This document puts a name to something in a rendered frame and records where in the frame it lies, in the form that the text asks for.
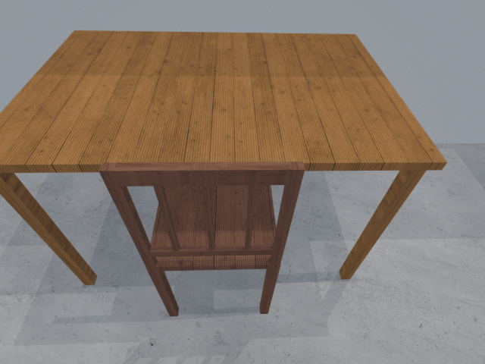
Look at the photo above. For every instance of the chair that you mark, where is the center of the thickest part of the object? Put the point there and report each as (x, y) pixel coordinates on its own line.
(210, 216)

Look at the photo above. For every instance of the table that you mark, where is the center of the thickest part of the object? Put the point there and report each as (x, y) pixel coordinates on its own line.
(149, 96)

